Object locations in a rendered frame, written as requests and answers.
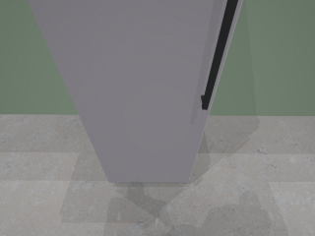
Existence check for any handle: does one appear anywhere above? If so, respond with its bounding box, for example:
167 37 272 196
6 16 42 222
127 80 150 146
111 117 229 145
201 0 238 110

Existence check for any fridge door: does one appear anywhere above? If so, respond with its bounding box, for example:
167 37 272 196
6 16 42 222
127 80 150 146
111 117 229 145
28 0 242 183

